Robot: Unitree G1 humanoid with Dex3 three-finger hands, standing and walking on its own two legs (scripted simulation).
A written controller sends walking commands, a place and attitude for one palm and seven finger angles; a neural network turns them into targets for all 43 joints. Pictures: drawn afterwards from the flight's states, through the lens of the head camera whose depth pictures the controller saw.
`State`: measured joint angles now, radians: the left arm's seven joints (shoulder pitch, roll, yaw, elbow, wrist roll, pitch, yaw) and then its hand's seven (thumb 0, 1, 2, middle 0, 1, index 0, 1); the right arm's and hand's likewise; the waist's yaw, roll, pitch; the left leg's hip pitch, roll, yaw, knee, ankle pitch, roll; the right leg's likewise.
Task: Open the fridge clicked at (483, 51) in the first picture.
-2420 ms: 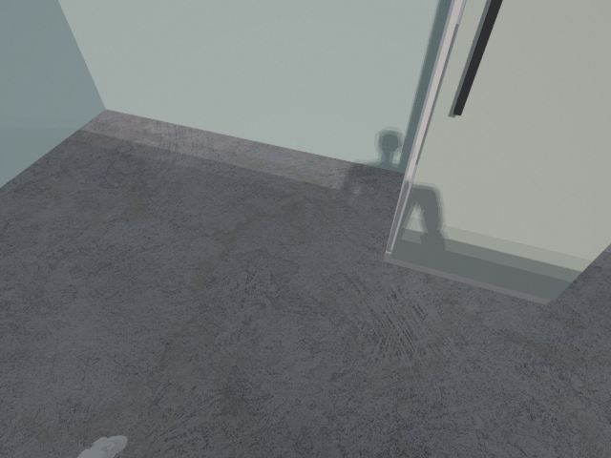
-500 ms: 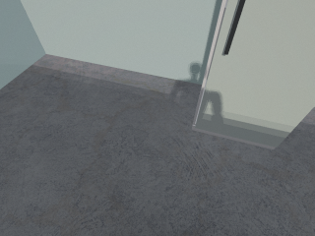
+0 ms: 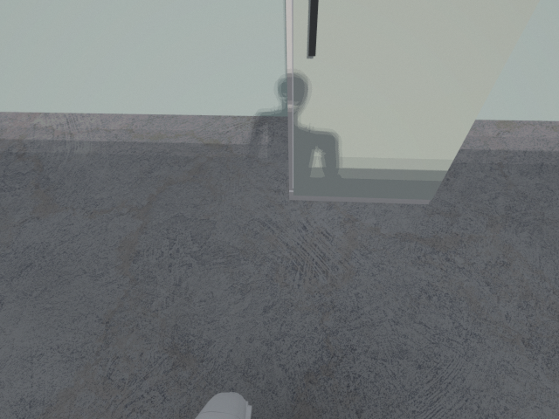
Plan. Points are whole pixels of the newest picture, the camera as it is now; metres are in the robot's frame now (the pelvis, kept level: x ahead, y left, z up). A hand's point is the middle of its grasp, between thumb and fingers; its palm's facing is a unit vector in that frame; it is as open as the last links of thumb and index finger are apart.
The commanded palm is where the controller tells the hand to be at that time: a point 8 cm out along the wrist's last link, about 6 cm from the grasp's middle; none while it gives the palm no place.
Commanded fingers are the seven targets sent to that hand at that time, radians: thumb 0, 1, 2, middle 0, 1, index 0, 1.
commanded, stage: walk to a spot facing it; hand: left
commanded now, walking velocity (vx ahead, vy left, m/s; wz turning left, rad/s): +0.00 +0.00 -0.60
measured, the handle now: out of the picture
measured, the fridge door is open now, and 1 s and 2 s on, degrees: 0 0 0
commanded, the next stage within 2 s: turn to face it in 1.62 s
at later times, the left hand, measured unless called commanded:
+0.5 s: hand out of the picture +0.11 +0.27 -0.17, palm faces -0.23 -0.95 -0.23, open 7.4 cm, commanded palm none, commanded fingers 0.00 0.90 0.90 -0.20 -0.30 -0.20 -0.30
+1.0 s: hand (210, 409) +0.15 +0.14 -0.16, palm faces -0.53 -0.82 -0.22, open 7.4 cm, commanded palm none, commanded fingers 0.00 0.90 0.90 -0.20 -0.30 -0.20 -0.30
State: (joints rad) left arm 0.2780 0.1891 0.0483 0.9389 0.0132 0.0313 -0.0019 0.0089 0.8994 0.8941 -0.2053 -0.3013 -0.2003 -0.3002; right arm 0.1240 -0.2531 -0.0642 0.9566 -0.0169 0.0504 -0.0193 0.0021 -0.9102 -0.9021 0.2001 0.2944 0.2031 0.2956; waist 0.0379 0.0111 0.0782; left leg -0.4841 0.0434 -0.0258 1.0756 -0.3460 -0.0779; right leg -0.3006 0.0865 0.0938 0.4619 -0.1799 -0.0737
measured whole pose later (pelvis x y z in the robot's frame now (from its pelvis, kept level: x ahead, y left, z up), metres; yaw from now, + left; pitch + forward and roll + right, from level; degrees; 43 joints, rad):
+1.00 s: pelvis +0.02 -0.01 +0.00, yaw -35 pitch +1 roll +0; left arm 0.33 0.18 0.04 0.98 0.02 -0.03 -0.02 0.01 0.90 0.89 -0.20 -0.30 -0.20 -0.30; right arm 0.22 -0.26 -0.07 0.94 -0.03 0.01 0.03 0.00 -0.91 -0.90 0.20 0.29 0.20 0.30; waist 0.00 0.03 0.02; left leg -0.59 0.14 0.05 1.03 -0.22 -0.09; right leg -0.09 0.04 0.03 0.38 -0.30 -0.04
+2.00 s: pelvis +0.29 -0.18 -0.01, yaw -55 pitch +0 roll +0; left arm 0.12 0.13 0.03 0.96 0.01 -0.01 0.02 0.00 0.91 0.89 -0.20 -0.30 -0.20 -0.30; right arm 0.27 -0.16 -0.04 1.01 -0.01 0.03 -0.01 0.00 -0.91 -0.90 0.20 0.29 0.20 0.30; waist -0.05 0.03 0.04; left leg -0.45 0.11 0.04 1.04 -0.42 -0.05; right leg -0.26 -0.02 -0.19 0.53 -0.27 -0.06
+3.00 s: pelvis +0.28 -0.20 +0.00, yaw -19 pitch -1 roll +2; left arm 0.21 0.17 0.03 0.90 0.02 0.01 0.02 0.01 0.90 0.89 -0.20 -0.30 -0.20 -0.30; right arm 0.22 -0.28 -0.11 0.94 -0.03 0.08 0.03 0.00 -0.91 -0.90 0.20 0.29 0.20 0.30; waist -0.03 0.04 0.06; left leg -0.53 0.02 -0.01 1.16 -0.37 -0.08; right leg -0.19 -0.10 -0.15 0.50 -0.29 0.00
